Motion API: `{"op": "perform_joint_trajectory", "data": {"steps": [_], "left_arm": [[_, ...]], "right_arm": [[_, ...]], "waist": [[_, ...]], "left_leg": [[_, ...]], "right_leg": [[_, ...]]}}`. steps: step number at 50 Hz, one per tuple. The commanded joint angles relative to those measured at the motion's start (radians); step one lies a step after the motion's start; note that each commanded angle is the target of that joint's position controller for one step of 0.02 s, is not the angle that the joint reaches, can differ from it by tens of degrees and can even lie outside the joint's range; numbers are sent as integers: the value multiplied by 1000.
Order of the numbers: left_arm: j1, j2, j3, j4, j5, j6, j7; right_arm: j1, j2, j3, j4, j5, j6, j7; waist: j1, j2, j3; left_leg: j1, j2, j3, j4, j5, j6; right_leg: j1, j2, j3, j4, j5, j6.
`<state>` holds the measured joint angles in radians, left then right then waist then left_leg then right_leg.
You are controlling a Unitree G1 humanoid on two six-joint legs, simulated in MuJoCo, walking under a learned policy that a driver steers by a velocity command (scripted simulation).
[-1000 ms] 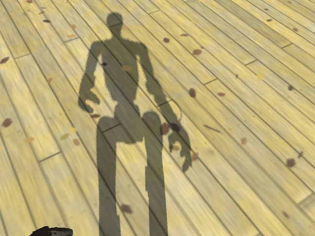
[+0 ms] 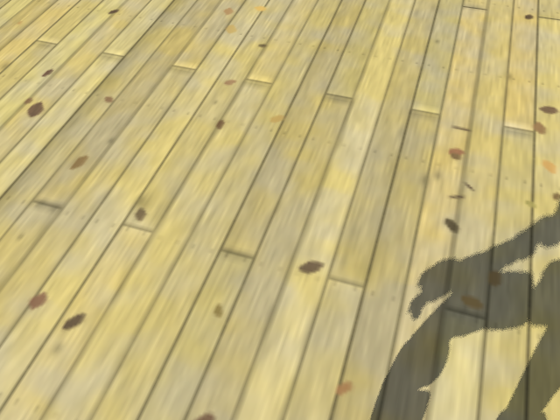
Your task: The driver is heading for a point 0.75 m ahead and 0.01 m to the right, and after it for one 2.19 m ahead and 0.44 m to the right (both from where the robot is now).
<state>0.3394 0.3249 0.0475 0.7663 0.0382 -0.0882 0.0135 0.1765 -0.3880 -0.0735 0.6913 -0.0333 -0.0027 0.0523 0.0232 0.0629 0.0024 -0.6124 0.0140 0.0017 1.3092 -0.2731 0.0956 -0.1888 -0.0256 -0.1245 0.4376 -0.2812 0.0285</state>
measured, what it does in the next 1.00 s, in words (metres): walks ahead: left foot, then right foot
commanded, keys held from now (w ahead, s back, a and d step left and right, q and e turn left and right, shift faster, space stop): w+q+shift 0.24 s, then w+shift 0.06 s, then w+e+shift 0.70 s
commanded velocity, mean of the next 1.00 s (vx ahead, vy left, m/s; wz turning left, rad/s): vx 1.00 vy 0.00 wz -0.01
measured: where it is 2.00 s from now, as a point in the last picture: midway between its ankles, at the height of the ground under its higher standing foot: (333, 79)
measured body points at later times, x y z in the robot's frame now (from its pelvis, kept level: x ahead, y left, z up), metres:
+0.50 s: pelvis +0.45 +0.07 +0.00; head +0.47 +0.06 +0.44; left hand +0.52 +0.34 -0.10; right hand +0.56 -0.19 -0.13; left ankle +0.37 +0.06 -0.74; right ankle +0.62 -0.06 -0.66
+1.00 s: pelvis +0.94 +0.13 +0.00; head +0.97 +0.13 +0.45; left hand +0.90 +0.42 -0.12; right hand +1.20 -0.07 -0.04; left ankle +1.14 +0.32 -0.68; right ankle +0.83 +0.08 -0.74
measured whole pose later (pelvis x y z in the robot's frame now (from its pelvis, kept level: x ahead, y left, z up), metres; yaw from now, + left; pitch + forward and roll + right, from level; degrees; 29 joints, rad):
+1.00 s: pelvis +0.94 +0.13 +0.00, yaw -4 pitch +2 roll -1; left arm 0.50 0.31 0.07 0.86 0.00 -0.06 -0.02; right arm -0.01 -0.25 0.06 0.55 -0.04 -0.07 0.02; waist 0.10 0.01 0.01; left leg -0.71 0.12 -0.10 0.74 -0.04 -0.05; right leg -0.02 0.18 0.18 0.30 -0.30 -0.15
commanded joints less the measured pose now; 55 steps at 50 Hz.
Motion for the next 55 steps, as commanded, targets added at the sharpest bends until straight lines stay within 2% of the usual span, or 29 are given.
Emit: {"op": "perform_joint_trajectory", "data": {"steps": [1,6,8,10,12,13,14,15,17,18,20,23,26,28,31,33,34,35,36,37,38,39,40,42,46,49,52,54,55], "left_arm": [[23,33,2,-7,-14,-37,-16],[46,80,11,38,-9,-46,-11],[96,127,20,47,-8,-38,-3],[104,186,35,41,-7,-11,15],[19,221,48,-1,0,22,18],[24,173,42,-3,8,27,4],[100,43,10,-93,6,18,-9],[-1,101,8,-163,-8,-7,-8],[-31,95,-7,-131,-22,-20,-5],[-22,76,-14,-113,-9,-6,-7],[38,46,-19,-72,2,41,-24],[-119,12,-26,-109,-20,59,-44],[-206,-15,-34,-125,-39,45,-62],[-269,-22,-36,-127,-41,36,-73],[-233,11,-27,-102,-32,34,-78],[-76,78,-1,-51,-22,44,-70],[133,126,22,11,-23,48,-65],[359,164,50,67,-22,53,-53],[351,196,62,96,-28,66,-39],[226,276,83,54,-14,75,-35],[173,212,80,7,-18,73,-30],[144,151,66,19,-24,71,-25],[118,120,59,31,-24,67,-23],[86,104,44,33,-27,42,-14],[55,139,56,8,-34,12,-23],[91,156,72,12,-50,10,-34],[107,176,85,12,-48,15,-27],[82,217,93,3,-36,15,-23],[25,234,96,-10,-33,10,-26]], "right_arm": [[-95,49,36,-144,-4,9,25],[-256,44,54,-192,0,9,52],[-263,46,57,-184,2,2,52],[-141,6,40,-143,3,-3,38],[239,-75,-8,-27,6,-13,9],[293,-114,-37,21,11,-11,-19],[171,-229,-58,-18,-6,8,-33],[238,-222,-64,-55,-4,18,-42],[179,-112,-39,-9,0,-7,-63],[136,-75,-23,-2,-3,-29,-67],[118,-12,5,18,5,-71,-65],[169,-14,5,67,9,-110,-43],[177,3,14,79,19,-133,-29],[216,-5,18,97,29,-148,-36],[233,-56,13,110,19,-145,-65],[201,-99,-1,103,-9,-111,-95],[148,-118,-8,86,-24,-89,-105],[55,-140,-15,63,-22,-76,-106],[33,26,28,37,-35,-96,-82],[119,68,48,-57,17,-115,-66],[66,16,63,-75,0,-138,-65],[15,-8,63,-78,-6,-148,-56],[4,1,69,-81,-16,-145,-54],[8,22,80,-93,-46,-97,-48],[-163,45,105,-177,-26,-66,-31],[-251,66,112,-199,1,-71,-27],[-253,26,97,-201,5,-80,-38],[-86,-47,62,-152,7,-89,-57],[105,-82,41,-108,6,-95,-71]], "waist": [[-30,-154,36],[-22,-93,144],[-27,-120,114],[-110,-170,18],[-285,-173,-154],[-268,-57,-153],[-92,187,-190],[-168,52,-343],[-82,-129,-63],[-33,-166,-19],[30,-162,17],[-6,-98,129],[-32,-61,135],[-61,-70,125],[-32,-3,61],[63,57,-41],[169,59,-123],[309,21,-173],[218,-208,-124],[82,-427,-261],[109,-170,-235],[70,-15,-118],[15,51,-24],[-53,50,51],[-29,-43,120],[46,-96,78],[62,-120,29],[-22,-109,-98],[-142,-97,-194]], "left_leg": [[-210,91,-54,-32,95,-9],[-85,44,113,-411,274,31],[34,-29,194,-509,251,72],[181,-98,211,-537,163,105],[609,-139,128,-596,82,166],[820,-84,-7,-677,39,195],[1022,173,-483,-725,126,303],[1088,247,-737,-924,-37,383],[757,250,-606,-1056,-33,289],[601,211,-511,-1059,45,255],[407,166,-351,-1104,153,221],[344,98,-143,-1197,278,150],[376,37,52,-1228,545,46],[454,66,90,-1288,644,14],[684,113,152,-1151,1220,-54],[763,145,166,-903,1452,-78],[722,154,165,-632,1503,-81],[556,110,180,-212,1318,-79],[170,-56,137,197,72,-69],[-229,-152,-32,468,-257,-124],[-288,-77,-131,386,-138,-90],[-247,-19,-141,250,-51,-77],[-182,17,-118,142,-35,-79],[-86,59,-102,27,-68,-113],[65,86,-13,-389,103,-157],[184,35,15,-643,358,-151],[236,2,-11,-780,351,-129],[430,-45,-17,-802,192,-107],[643,-13,-28,-793,136,-92]], "right_leg": [[97,-255,158,-267,231,-93],[83,-171,-115,-344,502,-52],[164,-176,-161,-251,969,-29],[247,-213,-161,-32,1327,-23],[100,-249,-119,456,1310,-51],[-143,-132,-114,811,547,-41],[-532,18,-58,1199,-241,5],[-661,17,154,1254,-156,-5],[-647,-86,153,1076,-31,-23],[-561,-114,161,1011,-40,-24],[-427,-146,181,902,-60,-14],[-492,-140,166,679,81,-38],[-423,-90,94,411,355,-87],[-365,-52,38,284,508,-122],[-315,50,-40,210,455,-164],[-165,134,-64,213,300,-187],[13,162,-44,222,228,-213],[233,115,54,140,181,-275],[420,-5,222,251,170,-319],[641,-206,835,30,2,-545],[582,-236,960,-152,-124,-517],[410,-214,876,-195,-162,-459],[229,-173,785,-213,-84,-413],[-5,-83,645,-236,2,-381],[-261,27,492,-316,143,-351],[-187,47,473,-288,355,-281],[-7,14,511,-184,505,-235],[75,19,510,57,742,-190],[3,51,486,285,722,-168]]}}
